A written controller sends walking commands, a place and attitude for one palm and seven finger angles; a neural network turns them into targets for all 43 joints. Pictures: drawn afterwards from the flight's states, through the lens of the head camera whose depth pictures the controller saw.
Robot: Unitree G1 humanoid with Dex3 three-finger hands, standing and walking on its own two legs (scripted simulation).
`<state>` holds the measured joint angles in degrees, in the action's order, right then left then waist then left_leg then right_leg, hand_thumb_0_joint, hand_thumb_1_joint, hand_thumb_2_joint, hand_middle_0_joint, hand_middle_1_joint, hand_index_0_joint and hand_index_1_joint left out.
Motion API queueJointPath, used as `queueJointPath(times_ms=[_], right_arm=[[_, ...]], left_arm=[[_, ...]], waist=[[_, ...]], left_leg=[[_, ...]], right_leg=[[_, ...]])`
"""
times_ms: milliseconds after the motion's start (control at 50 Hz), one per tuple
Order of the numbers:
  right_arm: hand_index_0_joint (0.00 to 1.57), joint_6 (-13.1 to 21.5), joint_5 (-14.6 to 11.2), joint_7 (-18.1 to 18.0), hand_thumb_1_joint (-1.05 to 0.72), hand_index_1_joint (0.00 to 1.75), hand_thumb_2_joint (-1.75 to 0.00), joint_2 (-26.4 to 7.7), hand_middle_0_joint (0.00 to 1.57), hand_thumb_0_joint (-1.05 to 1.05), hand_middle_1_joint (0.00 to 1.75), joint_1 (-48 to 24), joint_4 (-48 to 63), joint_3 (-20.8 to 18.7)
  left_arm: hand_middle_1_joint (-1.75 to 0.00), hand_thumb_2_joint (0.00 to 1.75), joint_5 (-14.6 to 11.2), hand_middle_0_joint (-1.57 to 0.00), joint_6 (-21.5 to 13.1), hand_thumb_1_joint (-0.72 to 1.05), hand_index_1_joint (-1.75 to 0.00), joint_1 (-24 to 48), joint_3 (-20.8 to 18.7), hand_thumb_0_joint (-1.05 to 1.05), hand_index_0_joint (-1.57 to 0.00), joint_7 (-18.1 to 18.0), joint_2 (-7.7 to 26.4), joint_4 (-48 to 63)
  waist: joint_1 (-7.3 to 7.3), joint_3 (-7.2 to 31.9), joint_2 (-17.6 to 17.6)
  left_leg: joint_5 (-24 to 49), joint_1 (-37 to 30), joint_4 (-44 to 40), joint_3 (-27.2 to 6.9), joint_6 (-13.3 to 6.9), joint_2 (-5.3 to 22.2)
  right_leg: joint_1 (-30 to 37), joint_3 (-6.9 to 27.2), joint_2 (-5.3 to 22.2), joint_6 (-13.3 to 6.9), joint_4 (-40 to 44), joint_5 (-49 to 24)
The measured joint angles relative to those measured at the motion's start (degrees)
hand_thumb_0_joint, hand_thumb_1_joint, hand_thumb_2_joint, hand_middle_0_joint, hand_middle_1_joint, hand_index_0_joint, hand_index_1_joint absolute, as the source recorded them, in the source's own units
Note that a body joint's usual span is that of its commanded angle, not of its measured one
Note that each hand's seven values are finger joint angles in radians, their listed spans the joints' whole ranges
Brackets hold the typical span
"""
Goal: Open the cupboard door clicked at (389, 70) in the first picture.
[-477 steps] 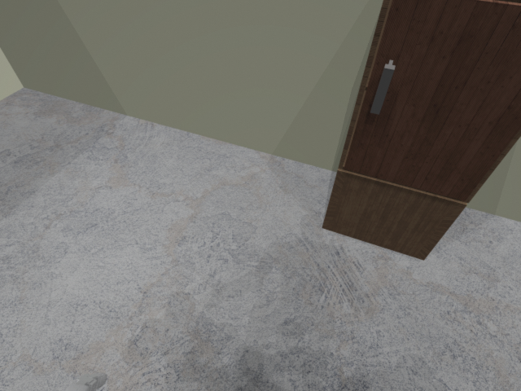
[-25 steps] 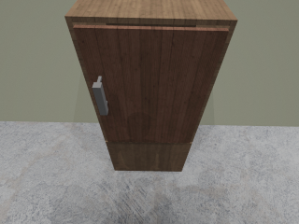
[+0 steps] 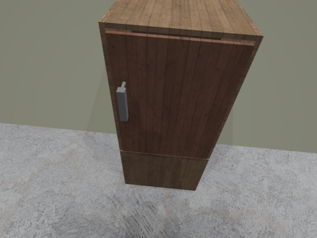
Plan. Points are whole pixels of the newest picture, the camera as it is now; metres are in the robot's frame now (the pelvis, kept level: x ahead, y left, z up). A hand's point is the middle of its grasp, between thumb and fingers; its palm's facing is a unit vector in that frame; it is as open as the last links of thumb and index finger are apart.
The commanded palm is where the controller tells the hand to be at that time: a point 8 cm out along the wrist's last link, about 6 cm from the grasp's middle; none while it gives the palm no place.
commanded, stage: come to a stop and stand still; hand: left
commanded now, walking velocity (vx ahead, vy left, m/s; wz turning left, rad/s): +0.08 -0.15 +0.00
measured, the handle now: (124, 101) +0.56 +0.17 +0.01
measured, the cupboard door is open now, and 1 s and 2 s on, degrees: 0 0 0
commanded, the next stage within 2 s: look again from close up in 0.42 s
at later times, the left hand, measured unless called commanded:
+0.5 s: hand out of the picture +0.00 +0.15 -0.18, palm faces +0.02 -0.99 -0.14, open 7.4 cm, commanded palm none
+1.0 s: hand out of the picture +0.04 +0.18 -0.17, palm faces +0.00 -0.97 -0.23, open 7.3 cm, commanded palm none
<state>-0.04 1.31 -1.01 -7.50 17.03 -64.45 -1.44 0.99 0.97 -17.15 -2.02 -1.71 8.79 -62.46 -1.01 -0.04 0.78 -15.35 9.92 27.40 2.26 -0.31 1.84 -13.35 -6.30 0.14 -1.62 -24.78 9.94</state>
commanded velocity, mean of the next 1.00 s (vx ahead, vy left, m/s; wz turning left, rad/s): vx -0.01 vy -0.04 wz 0.00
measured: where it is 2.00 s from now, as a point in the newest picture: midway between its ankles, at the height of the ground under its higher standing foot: outside the picture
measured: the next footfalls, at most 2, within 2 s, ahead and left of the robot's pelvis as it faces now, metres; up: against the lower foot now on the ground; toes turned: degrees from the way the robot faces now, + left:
none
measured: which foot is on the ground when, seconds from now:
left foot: down 0.00-1.00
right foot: down 0.00-1.00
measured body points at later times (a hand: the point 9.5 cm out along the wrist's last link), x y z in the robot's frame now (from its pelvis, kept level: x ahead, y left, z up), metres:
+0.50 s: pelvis +0.02 +0.01 +0.00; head +0.03 +0.01 +0.45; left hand +0.00 +0.21 -0.16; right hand -0.01 -0.20 -0.16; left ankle -0.01 +0.11 -0.74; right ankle +0.02 -0.10 -0.74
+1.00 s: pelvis +0.01 +0.01 +0.00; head +0.02 -0.01 +0.45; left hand +0.04 +0.24 -0.15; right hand +0.01 -0.21 -0.17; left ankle -0.01 +0.11 -0.74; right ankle +0.02 -0.10 -0.74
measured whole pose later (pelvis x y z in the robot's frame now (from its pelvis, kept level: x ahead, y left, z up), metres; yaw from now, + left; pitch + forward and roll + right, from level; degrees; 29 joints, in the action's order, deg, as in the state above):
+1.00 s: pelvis +0.01 +0.01 +0.00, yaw -1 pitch -1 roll +1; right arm 1.3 1.2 -1.0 -9.4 17.1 -61.9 1.0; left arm 0.6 -1.1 -15.2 0.5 -1.7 8.9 -61.9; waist 0.4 -1.6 -1.6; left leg -15.9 8.8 25.5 4.1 -0.9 -0.2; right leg -13.5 -2.8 1.2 -0.9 -28.2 14.0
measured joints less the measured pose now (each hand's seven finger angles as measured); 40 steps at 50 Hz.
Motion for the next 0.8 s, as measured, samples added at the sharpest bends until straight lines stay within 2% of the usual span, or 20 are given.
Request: queueJointPath(times_ms=[100,180,280,360,520,580,660,800], right_arm=[[0.20,0.23,0.13,-0.18,-0.91,0.30,-0.90,2.07,0.20,0.01,0.29,3.31,-0.85,0.74],[0.20,0.32,-0.08,-0.73,-0.91,0.30,-0.90,3.07,0.20,0.01,0.30,4.35,-1.63,0.93],[0.20,0.85,-0.39,-1.45,-0.91,0.30,-0.90,3.13,0.20,0.01,0.30,3.49,-2.12,0.85],[0.20,0.88,-0.58,-1.80,-0.91,0.30,-0.90,3.07,0.20,0.01,0.30,1.94,-2.07,0.65],[0.20,0.57,-0.57,-1.98,-0.91,0.30,-0.90,2.04,0.20,0.01,0.30,-0.71,-1.81,0.32],[0.20,-0.14,-0.49,-1.26,-0.92,0.30,-0.90,0.46,0.20,0.02,0.30,-0.96,0.16,0.36],[0.20,0.49,-0.08,-0.64,-0.92,0.30,-0.90,-1.10,0.20,0.02,0.29,-0.53,2.81,0.55],[0.20,0.88,0.01,-0.38,-0.93,0.30,-0.90,-2.11,0.20,0.02,0.29,0.28,3.90,1.40]], left_arm=[[-0.30,0.90,0.54,-0.20,0.39,0.91,-0.30,-1.39,0.18,0.01,-0.20,0.55,0.40,-0.72],[-0.30,0.90,0.47,-0.20,0.25,0.91,-0.30,-2.32,0.47,0.01,-0.20,0.75,0.05,-1.37],[-0.30,0.90,0.00,-0.20,-0.29,0.91,-0.30,-2.60,1.08,0.01,-0.20,0.40,-1.62,-2.22],[-0.30,0.90,-0.18,-0.20,-0.27,0.91,-0.30,-2.40,1.20,0.01,-0.20,0.03,-2.46,-2.26],[-0.30,0.90,0.01,-0.20,-0.48,0.91,-0.30,-0.94,1.54,0.01,-0.20,-0.52,-3.10,-1.98],[-0.30,0.90,0.09,-0.20,-1.20,0.92,-0.30,-0.80,2.12,0.02,-0.20,-1.21,-2.87,-1.55],[-0.30,0.90,0.06,-0.20,-1.73,0.92,-0.30,-0.75,2.37,0.02,-0.20,-0.68,-2.03,-1.00],[-0.30,0.90,-0.17,-0.20,-1.92,0.91,-0.30,-0.05,2.43,0.01,-0.20,-0.22,-0.66,0.08]], waist=[[0.34,1.37,1.71],[0.45,1.04,2.38],[1.24,-0.91,0.33],[1.53,-2.10,0.01],[1.32,-2.21,-0.33],[1.31,-1.99,-1.32],[1.71,-1.19,-2.17],[1.49,-0.10,-3.01]], left_leg=[[0.76,-1.70,-3.23,0.83,-1.11,-1.95],[0.72,-2.04,-3.91,1.77,-1.61,-3.38],[-0.01,-2.12,-3.35,1.70,-1.39,-2.26],[-0.54,-1.83,-2.54,1.88,-1.00,-1.61],[-0.96,-1.77,-1.64,1.83,-0.34,-0.84],[-2.25,0.50,1.70,1.61,-0.19,-0.18],[-2.82,1.48,3.06,1.45,-0.61,-0.81],[-1.78,0.32,0.83,1.68,-0.87,-1.88]], right_leg=[[-0.09,1.76,1.46,1.45,-1.73,4.30],[0.67,3.50,2.28,1.84,-1.89,2.49],[1.83,3.35,1.13,1.73,-0.08,2.36],[1.76,3.48,0.50,1.43,-0.09,2.37],[1.85,3.40,-0.22,0.80,-0.53,2.56],[0.38,3.14,-0.69,0.59,-2.13,2.94],[-0.95,3.03,0.02,0.63,-4.52,4.21],[-0.82,3.33,1.00,0.93,-4.61,4.39]])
